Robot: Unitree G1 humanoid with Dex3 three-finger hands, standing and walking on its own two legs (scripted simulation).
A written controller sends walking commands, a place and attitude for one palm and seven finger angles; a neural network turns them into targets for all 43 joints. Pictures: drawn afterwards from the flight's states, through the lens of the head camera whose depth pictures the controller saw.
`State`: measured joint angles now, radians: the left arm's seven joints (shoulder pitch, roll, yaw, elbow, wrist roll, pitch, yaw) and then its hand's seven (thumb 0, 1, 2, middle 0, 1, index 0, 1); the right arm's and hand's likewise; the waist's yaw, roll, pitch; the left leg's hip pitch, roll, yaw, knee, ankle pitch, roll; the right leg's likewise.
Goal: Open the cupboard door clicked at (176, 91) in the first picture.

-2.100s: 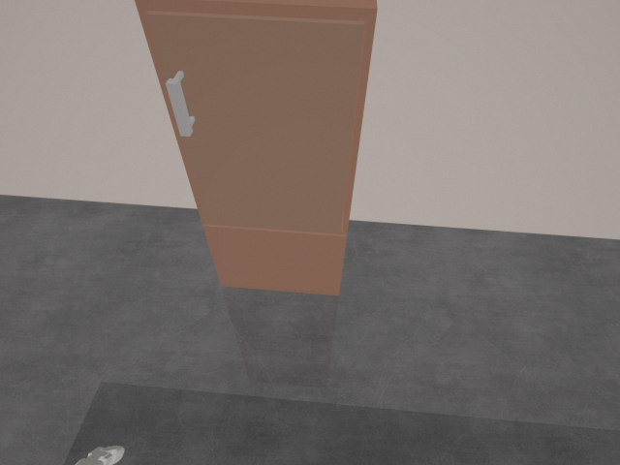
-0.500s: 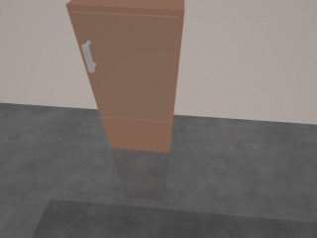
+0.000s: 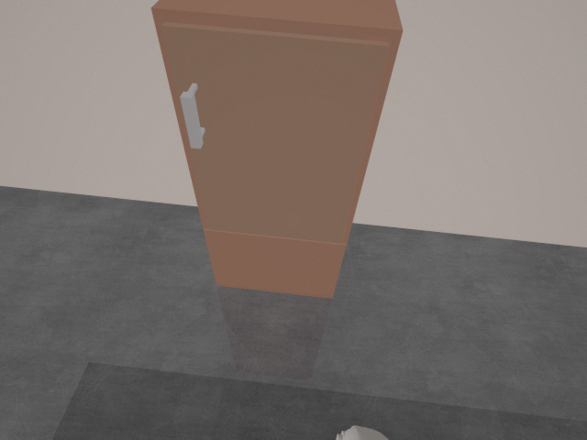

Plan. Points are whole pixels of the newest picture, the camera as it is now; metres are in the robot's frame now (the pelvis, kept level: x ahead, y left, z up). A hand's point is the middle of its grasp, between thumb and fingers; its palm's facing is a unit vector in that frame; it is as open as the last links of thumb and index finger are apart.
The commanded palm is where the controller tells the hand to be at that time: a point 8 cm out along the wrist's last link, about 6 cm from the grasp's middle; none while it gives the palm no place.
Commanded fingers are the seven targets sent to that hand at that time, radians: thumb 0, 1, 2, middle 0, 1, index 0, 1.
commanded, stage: take the last steps up to it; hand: left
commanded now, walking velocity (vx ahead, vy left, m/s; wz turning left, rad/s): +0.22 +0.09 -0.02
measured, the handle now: (195, 116) +0.72 +0.25 +0.04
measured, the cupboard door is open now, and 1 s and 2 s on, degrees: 0 0 0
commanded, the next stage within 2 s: come to a stop and stand still in 0.16 s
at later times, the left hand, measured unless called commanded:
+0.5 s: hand (178, 400) +0.21 +0.20 -0.18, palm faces +0.08 -0.97 -0.24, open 7.2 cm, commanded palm none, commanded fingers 0.00 0.90 0.90 -0.20 -0.30 -0.20 -0.30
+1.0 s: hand (142, 429) +0.17 +0.24 -0.18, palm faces +0.01 -0.98 -0.22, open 7.3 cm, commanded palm none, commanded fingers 0.00 0.90 0.90 -0.20 -0.30 -0.20 -0.30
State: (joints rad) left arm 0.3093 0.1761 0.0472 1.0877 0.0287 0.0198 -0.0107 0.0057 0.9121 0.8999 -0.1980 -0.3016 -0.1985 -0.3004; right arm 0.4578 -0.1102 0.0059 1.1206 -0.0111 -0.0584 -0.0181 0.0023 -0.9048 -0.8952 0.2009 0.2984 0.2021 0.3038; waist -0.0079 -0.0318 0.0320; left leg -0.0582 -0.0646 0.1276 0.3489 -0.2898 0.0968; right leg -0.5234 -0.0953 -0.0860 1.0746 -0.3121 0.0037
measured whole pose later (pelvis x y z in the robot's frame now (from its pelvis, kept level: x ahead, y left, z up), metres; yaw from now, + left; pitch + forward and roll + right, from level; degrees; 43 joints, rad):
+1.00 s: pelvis +0.14 +0.04 +0.00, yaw -1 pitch +0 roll -1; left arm 0.26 0.22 0.07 1.01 0.02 0.07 0.00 0.00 0.91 0.90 -0.20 -0.30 -0.20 -0.30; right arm 0.20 -0.16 -0.04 0.99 -0.02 0.01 -0.03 0.00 -0.91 -0.89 0.20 0.30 0.21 0.30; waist -0.01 -0.01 0.05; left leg -0.31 0.08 0.07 0.45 -0.14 -0.01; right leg -0.28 -0.03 -0.02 0.74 -0.45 0.03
